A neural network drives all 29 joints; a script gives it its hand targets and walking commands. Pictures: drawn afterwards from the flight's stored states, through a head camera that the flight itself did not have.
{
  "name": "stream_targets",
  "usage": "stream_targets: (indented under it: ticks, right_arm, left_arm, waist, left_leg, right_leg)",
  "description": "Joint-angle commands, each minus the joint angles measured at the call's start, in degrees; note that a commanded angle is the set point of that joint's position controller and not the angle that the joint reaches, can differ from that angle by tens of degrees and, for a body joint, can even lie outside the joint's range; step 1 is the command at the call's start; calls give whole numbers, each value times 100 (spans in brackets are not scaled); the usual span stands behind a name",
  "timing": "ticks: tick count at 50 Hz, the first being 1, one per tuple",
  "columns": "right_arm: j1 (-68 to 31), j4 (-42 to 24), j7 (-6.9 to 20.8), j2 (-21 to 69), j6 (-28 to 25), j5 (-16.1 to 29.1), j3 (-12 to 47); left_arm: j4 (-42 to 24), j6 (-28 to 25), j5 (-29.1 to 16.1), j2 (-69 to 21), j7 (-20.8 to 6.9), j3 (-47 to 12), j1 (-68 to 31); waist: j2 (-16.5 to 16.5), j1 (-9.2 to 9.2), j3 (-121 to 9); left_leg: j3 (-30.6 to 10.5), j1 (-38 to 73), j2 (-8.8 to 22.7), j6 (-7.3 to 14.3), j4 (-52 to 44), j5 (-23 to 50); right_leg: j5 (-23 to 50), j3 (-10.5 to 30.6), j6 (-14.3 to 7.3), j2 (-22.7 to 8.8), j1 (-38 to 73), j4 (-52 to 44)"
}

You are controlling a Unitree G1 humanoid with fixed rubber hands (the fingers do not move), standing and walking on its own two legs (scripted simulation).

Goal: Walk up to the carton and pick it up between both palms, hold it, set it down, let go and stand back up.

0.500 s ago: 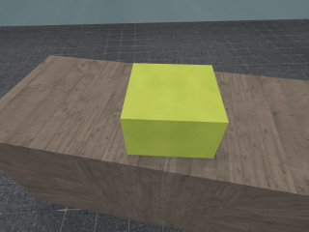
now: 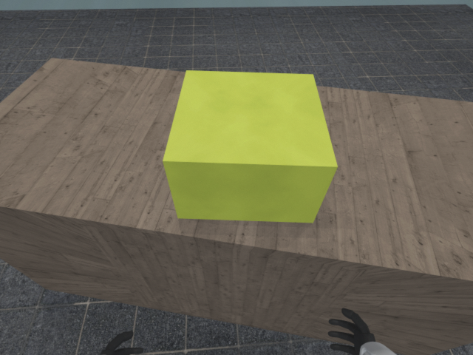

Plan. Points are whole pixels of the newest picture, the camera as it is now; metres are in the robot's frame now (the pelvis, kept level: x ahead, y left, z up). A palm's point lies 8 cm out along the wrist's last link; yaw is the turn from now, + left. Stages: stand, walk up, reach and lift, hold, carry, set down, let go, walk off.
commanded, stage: reach and lift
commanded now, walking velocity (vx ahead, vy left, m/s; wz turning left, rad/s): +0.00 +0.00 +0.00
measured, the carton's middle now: (247, 144) +0.55 -0.01 +0.02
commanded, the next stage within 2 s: none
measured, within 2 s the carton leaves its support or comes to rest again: neither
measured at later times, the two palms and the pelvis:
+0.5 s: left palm out of the picture +0.11 +0.25 -0.06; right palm out of the picture +0.11 -0.23 -0.05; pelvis -0.01 -0.01 +0.01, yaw +0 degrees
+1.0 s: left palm (82, 321) +0.18 +0.26 -0.02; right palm (386, 324) +0.18 -0.22 -0.02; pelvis +0.01 +0.00 +0.02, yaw -1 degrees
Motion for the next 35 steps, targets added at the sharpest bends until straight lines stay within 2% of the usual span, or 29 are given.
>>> stream_targets:
  ticks: [1,2,4,5,6,7,8,10,11,12,13,14,17,19,20,21,22,23,24,25,26,27,28,29,30,31,33,34,35]
  right_arm:
    - [-455,-2378,166,60,-649,-928,-584]
    - [-263,-2533,205,242,-727,-984,-735]
    - [-200,-2516,260,535,-689,-954,-610]
    - [-200,-2656,283,413,-655,-897,-656]
    - [-6,-2234,263,361,-520,-892,-649]
    - [187,-2078,258,176,-438,-817,-656]
    - [395,-1682,237,-38,-395,-823,-804]
    - [798,-1559,136,-250,-364,-768,-756]
    - [922,-1664,58,-245,-389,-736,-706]
    - [921,-1662,-14,-388,-470,-765,-756]
    - [1189,-1766,-70,-371,-518,-703,-748]
    - [1265,-1811,-94,-401,-587,-696,-611]
    - [1353,-2223,9,-446,-814,-709,-578]
    - [1084,-2520,161,-251,-911,-667,-474]
    - [1091,-2551,224,-213,-990,-884,-646]
    - [900,-2764,310,-106,-1034,-867,-688]
    - [918,-2825,328,52,-1034,-840,-645]
    - [1057,-2993,368,117,-1089,-855,-718]
    - [866,-3063,404,203,-1136,-858,-782]
    - [977,-3082,438,265,-1086,-816,-814]
    - [774,-3224,433,291,-1088,-894,-928]
    - [773,-3104,408,266,-1028,-856,-1003]
    - [755,-3105,372,339,-996,-895,-1009]
    - [1020,-2764,353,241,-904,-866,-992]
    - [932,-2638,345,53,-875,-956,-1080]
    - [895,-2567,342,-86,-849,-979,-1060]
    - [1088,-2268,257,-257,-813,-969,-1184]
    - [1167,-2165,275,-282,-834,-875,-1022]
    - [1034,-2212,260,-360,-874,-855,-1016]
  left_arm:
    - [-1312,-1331,-298,1685,384,538,-1270]
    - [-1280,-1587,-491,1657,397,441,-1478]
    - [-1024,-1894,-885,1621,429,248,-1724]
    - [-994,-1920,-1070,1581,419,123,-1761]
    - [-703,-1932,-1151,1516,415,8,-1502]
    - [-594,-1894,-1208,1477,377,14,-1134]
    - [-394,-1833,-1275,1426,329,-122,-940]
    - [-475,-1770,-1248,1412,231,-26,-391]
    - [-341,-1731,-1222,1459,210,108,-101]
    - [-367,-1704,-1160,1449,199,109,202]
    - [-606,-1702,-1051,1552,182,149,396]
    - [-779,-1725,-918,1386,189,167,667]
    - [-785,-1800,-857,1478,275,225,967]
    - [-709,-1959,-880,1379,353,220,580]
    - [-806,-2146,-869,1378,415,265,428]
    - [-743,-2284,-796,1509,438,264,250]
    - [-718,-2442,-934,1429,490,252,-38]
    - [-768,-2612,-964,1475,491,219,-27]
    - [-1021,-2744,-1076,1440,541,229,-373]
    - [-948,-2792,-1150,1466,540,127,-482]
    - [-1243,-2891,-1228,1609,557,128,-805]
    - [-1245,-2928,-1403,1630,560,-64,-942]
    - [-1296,-2964,-1399,1649,581,-12,-937]
    - [-984,-2926,-1411,1506,587,-117,-699]
    - [-1210,-2909,-1329,1557,590,-123,-626]
    - [-857,-2870,-1348,1633,591,-175,-493]
    - [-973,-2843,-1245,1541,572,-87,-413]
    - [-793,-2821,-1188,1398,547,-1,-99]
    - [-571,-2825,-1053,1512,481,-9,72]
  waist:
    - [-376,193,-828]
    - [-208,105,-1125]
    - [-111,276,-1503]
    - [130,71,-1838]
    - [166,55,-1814]
    - [311,150,-1872]
    - [491,-40,-1884]
    - [431,26,-1754]
    - [246,154,-1661]
    - [298,86,-1706]
    - [62,-14,-1517]
    - [160,225,-1335]
    - [-124,272,-464]
    - [-184,388,-235]
    - [-36,414,-170]
    - [-124,394,-131]
    - [91,541,-87]
    - [-51,305,-118]
    - [260,415,-425]
    - [422,225,-285]
    - [181,211,-378]
    - [360,-3,-395]
    - [469,183,-441]
    - [665,8,-314]
    - [970,2,-295]
    - [746,-7,-272]
    - [826,-98,-467]
    - [937,-117,-323]
    - [734,-30,-198]
  left_leg:
    - [413,-803,-159,23,-258,413]
    - [468,-851,-96,21,-202,192]
    - [369,-1162,-9,113,-170,198]
    - [357,-1127,44,124,-203,194]
    - [272,-1052,77,135,-237,267]
    - [202,-984,34,157,-367,347]
    - [162,-727,57,84,-360,548]
    - [167,-284,-70,-41,-545,778]
    - [170,-140,-83,-50,-526,1009]
    - [265,166,-151,-138,-651,1238]
    - [172,438,-151,-97,-606,1369]
    - [279,309,-240,-173,-769,1507]
    - [181,277,-260,-82,-1147,1452]
    - [157,26,-260,44,-1303,1092]
    - [207,-235,-237,57,-1420,635]
    - [205,-403,-196,130,-1444,222]
    - [235,-646,-238,171,-1442,152]
    - [177,-523,-227,186,-1405,-41]
    - [221,-610,-250,189,-1419,-149]
    - [223,-629,-210,171,-1460,-317]
    - [100,-568,-161,222,-1294,-378]
    - [62,-436,-126,174,-1267,-298]
    - [107,-409,-126,165,-1233,-281]
    - [126,-369,-150,138,-1377,-374]
    - [207,-446,-104,177,-1566,-576]
    - [119,-461,-54,187,-1692,-562]
    - [-39,-574,65,268,-1943,-208]
    - [-40,-732,2,248,-2079,-395]
    - [-40,-730,2,268,-2061,-171]
  right_leg:
    - [474,620,582,-395,-29,-640]
    - [199,794,631,-515,78,-563]
    - [117,974,549,-668,30,-477]
    - [70,950,508,-682,37,-423]
    - [152,824,487,-623,-44,-362]
    - [450,749,419,-631,-17,-412]
    - [665,587,351,-516,-103,-313]
    - [890,379,348,-376,192,-549]
    - [1159,443,393,-440,390,-695]
    - [1338,264,370,-357,482,-767]
    - [1394,354,485,-341,735,-843]
    - [1468,244,439,-275,982,-1020]
    - [975,269,438,-141,966,-1333]
    - [491,301,385,-184,930,-1471]
    - [135,358,353,-155,966,-1468]
    - [-199,407,382,-202,1091,-1408]
    - [-430,705,345,-375,990,-1552]
    - [-647,715,403,-376,875,-1556]
    - [-813,865,293,-507,790,-1562]
    - [-829,910,344,-513,730,-1531]
    - [-1140,1124,375,-700,560,-1519]
    - [-1112,1189,362,-756,338,-1556]
    - [-1218,1201,323,-784,278,-1532]
    - [-1099,1007,238,-707,254,-1581]
    - [-866,802,217,-555,492,-1365]
    - [-696,738,221,-514,688,-1350]
    - [231,587,251,-335,1221,-1181]
    - [379,475,230,-166,1757,-1145]
    - [422,512,284,-161,1925,-1180]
